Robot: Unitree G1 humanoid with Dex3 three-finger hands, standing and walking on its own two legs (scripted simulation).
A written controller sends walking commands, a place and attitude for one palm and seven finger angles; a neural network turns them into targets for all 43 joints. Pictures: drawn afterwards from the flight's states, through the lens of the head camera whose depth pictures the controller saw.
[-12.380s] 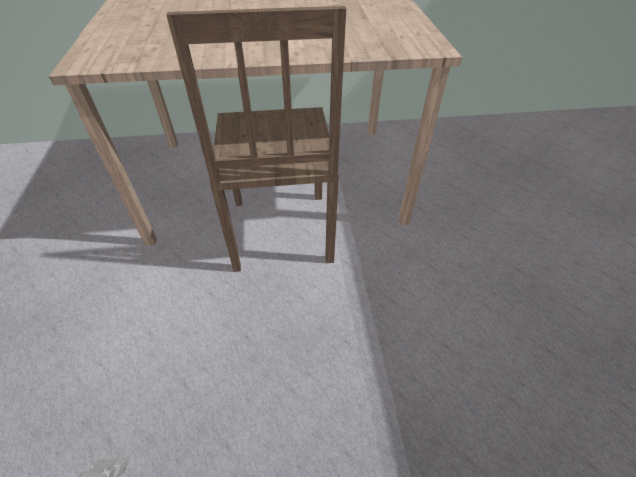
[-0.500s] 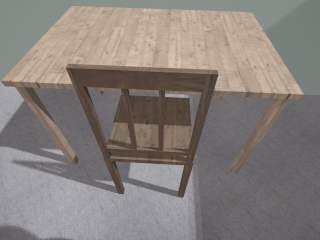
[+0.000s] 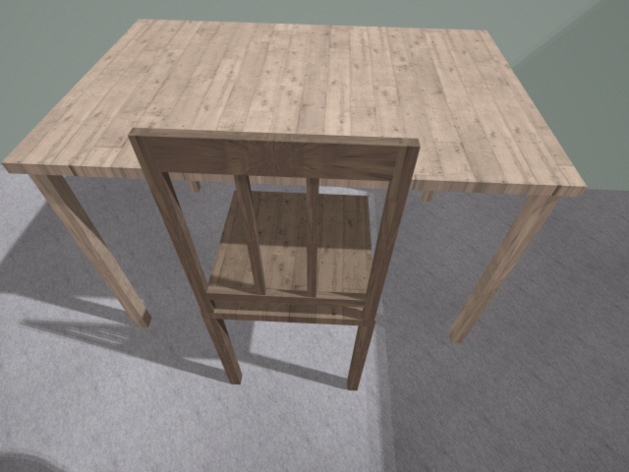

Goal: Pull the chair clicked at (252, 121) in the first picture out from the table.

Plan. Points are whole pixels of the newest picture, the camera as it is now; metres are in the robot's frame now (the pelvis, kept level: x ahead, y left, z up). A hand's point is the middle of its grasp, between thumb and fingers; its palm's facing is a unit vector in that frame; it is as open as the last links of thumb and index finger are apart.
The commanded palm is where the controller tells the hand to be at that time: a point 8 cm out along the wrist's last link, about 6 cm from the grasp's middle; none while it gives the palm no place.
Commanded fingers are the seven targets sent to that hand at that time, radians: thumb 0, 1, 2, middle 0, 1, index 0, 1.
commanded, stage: look again from close up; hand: left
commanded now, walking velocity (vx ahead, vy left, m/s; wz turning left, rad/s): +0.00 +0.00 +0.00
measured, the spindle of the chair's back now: (252, 242) +0.50 +0.15 -0.06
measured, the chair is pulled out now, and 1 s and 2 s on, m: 0.00 0.00 0.00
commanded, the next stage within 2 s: shuffle to correct the standing spot in 0.38 s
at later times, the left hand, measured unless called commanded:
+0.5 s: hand out of the picture -0.02 +0.16 -0.17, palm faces +0.02 -0.98 -0.20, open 7.4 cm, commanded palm none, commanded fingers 0.00 0.90 0.90 -0.20 -0.30 -0.20 -0.30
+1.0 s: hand out of the picture +0.00 +0.13 -0.19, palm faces +0.07 -0.98 -0.17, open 7.4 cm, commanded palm none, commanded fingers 0.00 0.90 0.90 -0.20 -0.30 -0.20 -0.30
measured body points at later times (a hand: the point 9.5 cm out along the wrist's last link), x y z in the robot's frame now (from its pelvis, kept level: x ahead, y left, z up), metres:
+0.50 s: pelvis +0.00 -0.01 +0.00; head +0.01 -0.01 +0.45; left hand -0.02 +0.21 -0.16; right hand -0.01 -0.22 -0.16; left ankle +0.00 +0.09 -0.74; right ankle -0.01 -0.13 -0.74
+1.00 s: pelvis +0.05 -0.03 -0.01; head +0.07 -0.02 +0.44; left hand +0.00 +0.18 -0.17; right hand +0.04 -0.24 -0.17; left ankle +0.00 +0.09 -0.74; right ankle -0.01 -0.13 -0.74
